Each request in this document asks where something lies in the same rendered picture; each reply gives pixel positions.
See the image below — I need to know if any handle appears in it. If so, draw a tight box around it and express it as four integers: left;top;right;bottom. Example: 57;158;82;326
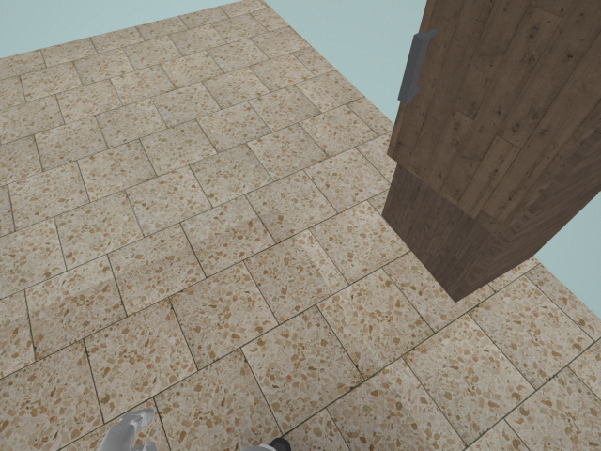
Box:
398;29;439;104

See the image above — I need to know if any cupboard door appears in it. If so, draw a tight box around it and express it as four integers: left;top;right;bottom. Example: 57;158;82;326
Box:
387;0;601;237

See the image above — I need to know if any robot left hand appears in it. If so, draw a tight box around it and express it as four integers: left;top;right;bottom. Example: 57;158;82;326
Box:
97;408;157;451

